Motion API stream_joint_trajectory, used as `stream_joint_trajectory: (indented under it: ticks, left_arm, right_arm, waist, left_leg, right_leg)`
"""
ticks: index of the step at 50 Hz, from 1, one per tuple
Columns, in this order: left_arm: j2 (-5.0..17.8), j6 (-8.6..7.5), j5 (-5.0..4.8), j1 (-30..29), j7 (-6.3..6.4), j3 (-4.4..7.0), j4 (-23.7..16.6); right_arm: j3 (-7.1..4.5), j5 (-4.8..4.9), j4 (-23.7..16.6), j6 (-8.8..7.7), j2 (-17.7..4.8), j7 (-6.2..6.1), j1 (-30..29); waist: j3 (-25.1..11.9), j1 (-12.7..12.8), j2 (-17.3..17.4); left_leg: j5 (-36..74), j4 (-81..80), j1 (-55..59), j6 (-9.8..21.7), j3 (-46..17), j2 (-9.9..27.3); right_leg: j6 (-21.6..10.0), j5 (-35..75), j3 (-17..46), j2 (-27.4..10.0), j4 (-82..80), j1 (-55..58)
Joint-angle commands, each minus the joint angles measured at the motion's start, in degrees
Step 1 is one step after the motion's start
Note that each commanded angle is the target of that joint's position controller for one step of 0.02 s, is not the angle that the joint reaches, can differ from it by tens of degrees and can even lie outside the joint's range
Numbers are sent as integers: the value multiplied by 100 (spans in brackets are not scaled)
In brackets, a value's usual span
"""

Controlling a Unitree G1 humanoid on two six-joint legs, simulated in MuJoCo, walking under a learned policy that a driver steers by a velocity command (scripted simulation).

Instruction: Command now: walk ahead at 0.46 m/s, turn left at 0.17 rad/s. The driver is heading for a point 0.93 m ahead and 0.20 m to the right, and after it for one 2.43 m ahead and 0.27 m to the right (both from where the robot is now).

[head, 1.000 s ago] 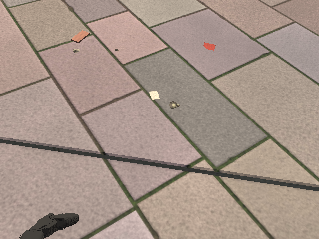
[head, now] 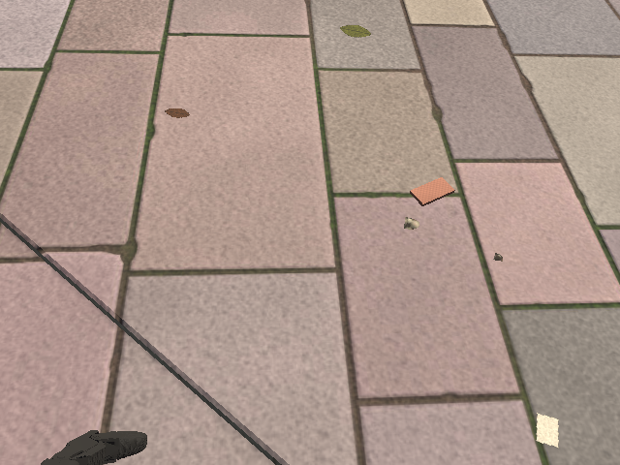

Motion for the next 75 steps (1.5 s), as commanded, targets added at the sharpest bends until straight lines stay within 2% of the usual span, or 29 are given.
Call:
stream_joint_trajectory:
  ticks: [1, 5, 7, 8, 9, 10, 13, 15, 19, 21, 22, 23, 24, 26, 29, 32, 35, 37, 39, 42, 46, 52, 55, 58, 60, 65, 70, 73, 75]
  left_arm:
    - [286, -111, -15, -925, -93, 23, -577]
    - [471, -189, 89, -564, -133, 97, -528]
    - [938, -223, 180, 169, -110, 320, -355]
    - [886, -157, 130, 935, -89, 385, -124]
    - [920, -78, 179, 1681, -26, 385, 158]
    - [699, -26, 159, 1590, 42, 270, 165]
    - [233, 104, 58, 227, 168, 126, -27]
    - [333, 234, 66, -333, 137, 153, -32]
    - [535, 392, 79, -552, 233, 253, 9]
    - [144, 503, 143, -783, 320, 149, 17]
    - [-202, 599, 196, -821, 343, 50, 11]
    - [-354, 734, 56, -151, 400, 24, 70]
    - [67, 794, -110, 269, 476, 106, 38]
    - [675, 783, -68, 302, 629, 280, 250]
    - [286, 698, 81, 599, 573, 232, 704]
    - [-54, 530, 84, 126, 479, 52, 662]
    - [454, 466, 28, 354, 447, 146, 988]
    - [271, 472, 7, 432, 462, 148, 1238]
    - [51, 516, 10, 517, 469, 111, 1453]
    - [283, 478, -6, -50, 521, 200, 1291]
    - [213, 234, -147, -168, 421, 202, 1216]
    - [318, 149, -33, 1223, 283, 279, 1804]
    - [1139, 6, 46, 2797, 362, 490, 2047]
    - [555, -222, 36, 1589, 230, 283, 1716]
    - [119, -165, 26, 1451, 257, 161, 1749]
    - [482, -90, -8, 1598, 497, 216, 1774]
    - [737, -42, -113, 1702, 448, 356, 1820]
    - [371, 41, 1, 1772, 334, 260, 1780]
    - [-146, 8, -163, 1874, 260, 90, 1603]
  right_arm:
    - [-280, 8, -103, -13, -990, -52, 176]
    - [-321, 8, 61, 131, -1167, -110, 125]
    - [-177, 45, 189, 176, -778, -58, 752]
    - [-148, 63, 207, 130, -891, -34, 585]
    - [-118, 45, -39, 60, -863, -17, 23]
    - [-118, -6, -62, 22, -882, 12, -152]
    - [-149, 97, -89, 167, -814, 7, -506]
    - [-44, 32, 183, 381, -385, -3, 48]
    - [-34, -98, 509, 524, -389, 50, 463]
    - [-72, -190, 746, 592, -382, 116, 906]
    - [-60, -210, 711, 588, -460, 127, 969]
    - [42, -242, 250, 548, -818, 74, -123]
    - [-218, -417, 74, 481, -1731, 10, -1049]
    - [29, -370, 48, 284, -807, -71, -1955]
    - [183, -249, 476, 118, -228, -92, -1651]
    - [106, -157, 850, 134, -424, -132, -1086]
    - [4, -19, 1077, 202, -537, -96, -581]
    - [-12, 8, 1183, 228, -527, -91, -865]
    - [19, -15, 1341, 340, -317, -96, -946]
    - [-203, 22, 1523, 387, -877, -82, -674]
    - [-288, 27, 1688, 190, -794, -121, -561]
    - [-254, 130, 1477, 187, -573, -65, -1062]
    - [-86, 43, 854, -48, -276, -31, -1953]
    - [-167, 175, 967, -170, -512, 41, -1855]
    - [-213, 171, 1139, -72, -446, 64, -1731]
    - [-80, 133, 1044, 3, 12, 163, -2461]
    - [-126, 219, 975, 79, -236, 162, -2791]
    - [-477, 298, 1627, 58, -807, 130, -975]
    - [-503, 189, 1927, 38, -813, 181, -32]
  waist:
    - [374, -119, 590]
    - [4, 132, 862]
    - [-1298, 367, 422]
    - [-2074, 838, 302]
    - [-2450, 1226, -649]
    - [-2634, 1157, -689]
    - [-1232, 549, 75]
    - [-904, 107, -343]
    - [-1084, -167, -559]
    - [-968, -462, -303]
    - [-527, -540, 371]
    - [8, 234, 1162]
    - [406, 565, 1963]
    - [828, 711, 1532]
    - [173, 643, 980]
    - [-363, 328, 836]
    - [-694, 188, 126]
    - [-826, 352, 119]
    - [-780, 354, 361]
    - [109, 64, 953]
    - [445, 46, 1224]
    - [81, 913, 739]
    - [-552, 1640, -1331]
    - [24, 826, -371]
    - [80, 649, -538]
    - [224, 565, -359]
    - [407, 465, -251]
    - [-662, -234, 375]
    - [-1413, -336, 1566]
  left_leg:
    - [2048, -308, 193, 695, -751, 1558]
    - [3935, 469, 513, 364, -639, 1498]
    - [5232, 2068, -381, -254, -484, 1120]
    - [4444, 3120, -1301, -538, -447, 960]
    - [1173, 5010, -2527, -850, -448, 386]
    - [-2013, 5643, -2763, -801, -882, 280]
    - [-1819, 4509, -2793, -799, -477, 857]
    - [-1724, 3323, -1350, -960, 116, 679]
    - [525, 2101, 173, -895, 343, 551]
    - [60, 1922, 644, -806, 355, 569]
    - [-516, 1241, 462, -665, -512, 1143]
    - [-1156, 359, -811, -317, -2273, 2050]
    - [-2461, -740, -2467, 577, -3344, 2679]
    - [-2352, -802, -2885, 365, -2428, 2092]
    - [-107, -37, -1900, 142, -1116, 1490]
    - [2275, 686, -792, 245, -704, 1375]
    - [3226, 944, -357, -62, -621, 1175]
    - [3665, 1033, 15, -261, -347, 1099]
    - [1644, 671, 96, -230, -336, 1014]
    - [-2457, -447, -229, 318, -1538, 1603]
    - [-2138, -819, 132, 657, -1978, 2177]
    - [-2165, 48, -2234, 215, -527, 1267]
    - [-1558, 4375, -4100, -507, -99, 247]
    - [-761, 4771, -4209, -331, -322, 936]
    - [-238, 4378, -3595, -579, -63, 1014]
    - [781, 2452, -2586, -955, 308, 756]
    - [354, 1570, -1861, -773, 415, 814]
    - [347, 1402, 850, -401, 528, 670]
    - [-585, 927, 2588, 158, -1657, 2218]
  right_leg:
    - [-88, 316, -102, 95, -631, -233]
    - [-382, 24, -329, 514, -1209, 854]
    - [-1084, 870, -102, 390, -1028, 3612]
    - [-1462, 1419, 444, -50, -1028, 5152]
    - [-1985, 2352, 1635, -1081, -1299, 6182]
    - [-1988, 3422, 1929, -1421, -1279, 6115]
    - [-1580, 1531, 1020, -851, -1746, 4038]
    - [-1516, 869, 285, -439, -2030, 2320]
    - [-1467, -634, 8, -384, -1903, 1642]
    - [-1091, -2216, -436, -62, -757, 1075]
    - [-697, -3387, -688, 361, 645, 374]
    - [-475, -4116, -345, 531, 1531, -121]
    - [-371, -3524, 175, 220, 1839, 418]
    - [-49, -2730, 226, 117, 2644, 720]
    - [143, -2215, 286, -95, 2075, 1071]
    - [254, -2562, -8, 42, 239, 1633]
    - [145, -791, 60, 156, -737, 2379]
    - [-47, -1014, 87, 227, -715, 2313]
    - [-99, -1663, -88, 325, -831, 2284]
    - [-212, -2408, -423, 472, -52, 1222]
    - [-315, -2853, -181, -49, 1067, -25]
    - [-518, -2383, -836, 467, -209, 3138]
    - [-1936, -3395, 3637, -1754, -2628, 4859]
    - [-1667, -1842, 2366, -1392, -2520, 4113]
    - [-1515, -1830, 1414, -835, -2658, 3605]
    - [-1403, -1486, 570, -546, -2903, 3084]
    - [-1356, -1658, 585, -920, -2645, 2981]
    - [-926, -434, -40, -300, 64, 1991]
    - [-485, -3482, 55, 267, 3348, -333]
Velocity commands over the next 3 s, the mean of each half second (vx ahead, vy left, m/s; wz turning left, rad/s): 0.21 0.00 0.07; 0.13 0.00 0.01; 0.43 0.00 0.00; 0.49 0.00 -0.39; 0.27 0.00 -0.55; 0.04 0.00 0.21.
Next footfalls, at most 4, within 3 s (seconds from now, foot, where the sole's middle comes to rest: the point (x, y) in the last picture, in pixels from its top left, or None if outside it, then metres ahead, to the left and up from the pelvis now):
0.10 right None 0.31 -0.15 -0.75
0.44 left None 0.25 0.09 -0.78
1.44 left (231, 434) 0.54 0.11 -0.75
1.92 right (325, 351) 0.72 -0.10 -0.74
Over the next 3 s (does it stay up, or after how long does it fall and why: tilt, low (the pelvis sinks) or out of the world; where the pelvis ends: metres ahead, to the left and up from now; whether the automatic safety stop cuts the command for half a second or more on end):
stays up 0.99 -0.07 0.01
